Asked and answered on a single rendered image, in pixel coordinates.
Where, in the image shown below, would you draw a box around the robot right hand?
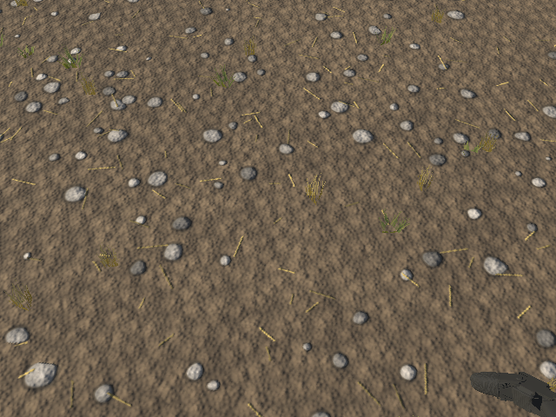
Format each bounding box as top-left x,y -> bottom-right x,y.
470,372 -> 556,417

